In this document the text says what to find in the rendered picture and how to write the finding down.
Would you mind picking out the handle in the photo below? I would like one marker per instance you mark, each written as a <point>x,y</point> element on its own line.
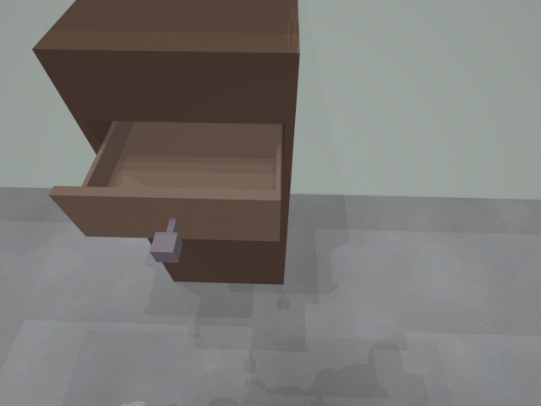
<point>166,246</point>

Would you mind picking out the drawer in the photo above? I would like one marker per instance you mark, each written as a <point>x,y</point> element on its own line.
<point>221,181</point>

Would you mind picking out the cabinet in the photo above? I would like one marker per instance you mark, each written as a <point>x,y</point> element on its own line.
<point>185,61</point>

